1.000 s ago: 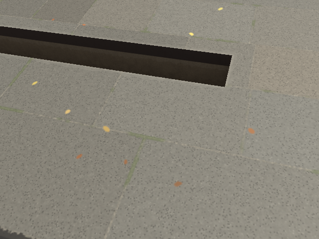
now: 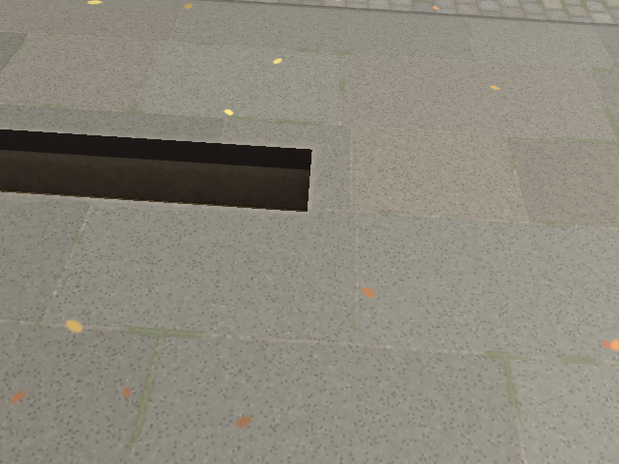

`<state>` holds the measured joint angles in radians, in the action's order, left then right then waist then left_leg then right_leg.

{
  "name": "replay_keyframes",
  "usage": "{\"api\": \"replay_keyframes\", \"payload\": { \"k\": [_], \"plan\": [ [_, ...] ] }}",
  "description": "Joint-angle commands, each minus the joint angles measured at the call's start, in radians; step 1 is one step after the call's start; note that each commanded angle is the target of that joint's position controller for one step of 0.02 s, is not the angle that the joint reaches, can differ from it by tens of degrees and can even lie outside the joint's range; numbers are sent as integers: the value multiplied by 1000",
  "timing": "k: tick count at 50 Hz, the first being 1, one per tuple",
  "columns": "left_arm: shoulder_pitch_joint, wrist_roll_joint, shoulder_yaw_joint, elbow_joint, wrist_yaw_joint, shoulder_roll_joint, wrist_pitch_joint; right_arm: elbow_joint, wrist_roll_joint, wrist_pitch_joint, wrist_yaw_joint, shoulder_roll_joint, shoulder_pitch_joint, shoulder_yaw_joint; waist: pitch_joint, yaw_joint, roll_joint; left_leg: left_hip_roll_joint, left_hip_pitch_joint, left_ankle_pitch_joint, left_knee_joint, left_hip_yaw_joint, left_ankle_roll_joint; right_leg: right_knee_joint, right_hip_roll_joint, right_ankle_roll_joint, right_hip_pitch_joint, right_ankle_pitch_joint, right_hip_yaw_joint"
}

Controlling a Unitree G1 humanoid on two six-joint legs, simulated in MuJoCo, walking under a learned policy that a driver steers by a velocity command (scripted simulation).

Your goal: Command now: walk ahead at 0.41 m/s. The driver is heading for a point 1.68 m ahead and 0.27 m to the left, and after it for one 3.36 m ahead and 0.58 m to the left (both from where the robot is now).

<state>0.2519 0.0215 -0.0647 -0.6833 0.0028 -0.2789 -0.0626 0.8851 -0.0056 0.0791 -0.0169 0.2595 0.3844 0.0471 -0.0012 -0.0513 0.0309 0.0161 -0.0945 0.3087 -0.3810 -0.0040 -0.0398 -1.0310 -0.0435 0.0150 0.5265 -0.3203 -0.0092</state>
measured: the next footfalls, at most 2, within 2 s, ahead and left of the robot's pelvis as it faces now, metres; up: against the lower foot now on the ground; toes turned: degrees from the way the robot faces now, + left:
right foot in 0.24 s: +0.28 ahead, -0.16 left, +0.00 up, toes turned -1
left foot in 0.78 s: +0.60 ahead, +0.08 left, +0.00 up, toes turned +2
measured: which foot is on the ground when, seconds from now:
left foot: down 0.00-0.24, up 0.26-0.76, down 0.78-1.00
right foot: up 0.00-0.22, down 0.24-0.80, up 0.82-1.00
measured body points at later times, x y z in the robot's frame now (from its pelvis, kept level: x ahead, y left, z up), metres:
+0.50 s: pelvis +0.25 -0.08 +0.00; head +0.27 -0.08 +0.45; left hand +0.30 +0.20 -0.11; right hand +0.41 -0.35 -0.10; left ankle +0.35 +0.10 -0.67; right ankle +0.24 -0.16 -0.74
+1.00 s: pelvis +0.54 -0.01 +0.00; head +0.56 +0.01 +0.45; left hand +0.66 +0.27 -0.11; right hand +0.61 -0.28 -0.11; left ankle +0.55 +0.07 -0.74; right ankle +0.58 -0.18 -0.66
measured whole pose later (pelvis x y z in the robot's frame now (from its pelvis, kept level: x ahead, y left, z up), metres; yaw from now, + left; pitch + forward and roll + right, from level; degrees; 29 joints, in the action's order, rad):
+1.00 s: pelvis +0.54 -0.01 +0.00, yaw +0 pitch +1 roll +1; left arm 0.23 0.01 -0.05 -0.77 0.01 -0.31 -0.06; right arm 0.83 0.01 0.09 -0.04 0.27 0.29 0.04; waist 0.03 -0.03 0.05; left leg 0.06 -0.20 0.15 -0.34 -0.05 -0.08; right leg -1.06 -0.11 0.01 0.60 -0.24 -0.05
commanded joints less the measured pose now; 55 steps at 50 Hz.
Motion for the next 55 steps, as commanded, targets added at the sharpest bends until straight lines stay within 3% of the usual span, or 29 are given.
{"api": "replay_keyframes", "payload": {
  "k": [1,3,7,9,11,12,13,14,15,16,17,18,21,25,28,33,36,37,38,39,40,41,42,43,44,46,48,51,55],
  "plan": [
    [-162,-9,3,119,-24,-23,-29,-65,-6,0,16,136,-36,22,83,-21,-127,-207,83,-180,240,197,-164,183,-39,-22,200,134,9],
    [-215,-3,16,136,-35,2,-30,-61,-9,-5,21,172,-18,29,81,-36,-131,-189,22,-228,239,131,-152,336,-10,-34,87,218,39],
    [-256,10,5,160,-45,-51,-26,-44,-26,-8,20,214,16,41,104,-26,-145,-261,23,-248,239,141,-139,455,5,-5,-10,281,26],
    [-212,6,-11,152,-43,-90,-25,-43,-27,-13,19,228,2,47,81,23,-146,-275,62,-438,166,122,-117,489,25,33,-92,258,35],
    [18,0,-49,84,-27,-152,-17,-44,-19,-20,21,208,3,39,-74,148,-115,-202,3,-694,-146,37,-70,506,65,87,-418,233,70],
    [196,-8,-66,53,-14,-212,-8,-69,9,-20,22,148,10,15,-217,215,2,-150,-197,-439,-469,4,-33,487,-114,143,-704,155,-132],
    [223,-24,-72,42,-23,-301,-12,-95,-3,0,19,20,133,-21,-358,126,312,36,-503,226,-814,43,20,672,-347,299,-919,-151,-670],
    [188,-17,-46,47,-26,-193,-18,-88,-30,17,12,144,56,7,-283,158,201,-6,-620,238,-928,141,9,792,-334,276,-847,-300,-765],
    [114,-12,-30,48,-27,-155,-23,-118,-48,26,7,194,-47,23,-129,144,140,-59,-678,146,-933,111,-9,793,-308,237,-724,-234,-611],
    [55,-16,-24,50,-29,-140,-24,-126,-37,30,11,179,-92,18,-68,115,52,-105,-643,56,-893,88,-11,798,-265,222,-602,-82,-487],
    [12,-23,-18,50,-33,-120,-26,-125,-17,28,11,165,-104,20,-27,85,32,-133,-608,-4,-835,87,-5,814,-220,214,-506,37,-392],
    [-14,-32,-14,50,-33,-105,-32,-118,-13,20,9,153,-82,21,-25,52,53,-157,-548,-46,-804,95,0,840,-191,208,-443,102,-333],
    [-18,-19,-15,23,-32,-102,-53,-110,-8,-8,12,111,-75,14,-3,22,43,-167,-520,-90,-727,78,26,902,-170,228,-364,210,-232],
    [31,-18,-22,-18,-19,-130,-51,-155,5,-11,11,97,-220,8,58,53,10,-165,-607,-280,-498,69,60,938,-153,224,-372,270,-145],
    [74,-11,-26,-43,-9,-153,-41,-182,1,5,-3,77,-328,-2,74,95,8,-131,-557,-421,-306,32,59,938,-130,197,-378,293,-78],
    [162,-2,-31,-103,-2,-171,-16,-235,-10,17,-31,84,-457,-6,95,132,9,-99,-569,-397,-160,30,28,875,-189,184,-531,327,-79],
    [158,0,-38,-120,5,-189,2,-240,-9,22,-41,112,-427,3,62,97,38,-69,-502,-271,-120,11,-12,787,-217,158,-620,501,-85],
    [144,-2,-39,-120,7,-199,8,-226,-8,23,-38,135,-365,14,17,59,56,-38,-403,-237,-112,-18,-31,707,-204,144,-629,672,-72],
    [130,-6,-34,-118,9,-190,15,-184,-7,22,-30,173,-223,37,-74,-16,48,-6,-207,-249,-91,-49,-62,536,-157,119,-596,805,-33],
    [136,-21,-15,-99,14,-152,16,-144,0,19,-19,234,-41,59,-222,-85,2,-117,107,-286,-146,64,-115,272,-109,85,-418,643,0],
    [264,-21,21,-77,2,-32,-4,-125,11,13,-16,326,50,82,-367,-35,-250,-370,500,-62,-89,551,-281,-126,71,1,22,104,24],
    [221,-8,13,-94,-1,-84,-27,-123,-2,12,-18,237,62,57,-403,-69,-251,-396,514,58,59,758,-281,-249,93,9,148,-252,-127],
    [124,23,-8,-63,-6,-157,-40,-130,-6,11,-15,197,-14,41,-230,-59,-193,-369,383,83,84,610,-232,-291,33,21,236,-197,-125],
    [62,23,-5,-45,-4,-156,-43,-144,-3,11,-13,174,-88,33,-134,-29,-113,-335,230,13,102,484,-207,-250,-23,28,222,-106,-85],
    [31,5,-8,-43,0,-148,-41,-148,6,12,-17,145,-140,25,-62,1,-77,-295,96,-81,132,396,-198,-186,-56,24,190,-40,-70],
    [82,-5,-11,-62,2,-119,-17,-150,17,24,-21,112,-184,16,-43,58,-122,-240,-41,-200,186,292,-189,-120,-97,12,76,42,-78],
    [93,-9,-7,-70,4,-93,1,-134,11,35,-21,123,-176,21,-26,74,-114,-226,-94,-291,224,217,-208,-79,-102,-8,62,78,-62],
    [-13,-20,-3,-36,7,-82,2,-105,8,33,-6,152,-137,28,20,54,-86,-215,-80,-376,252,149,-209,79,-112,-36,141,219,-55],
    [-143,-17,13,-8,-7,-45,-12,-82,3,15,9,172,-81,31,46,4,-81,-175,-55,-377,253,64,-168,351,-72,-31,93,414,-12]
  ]
}}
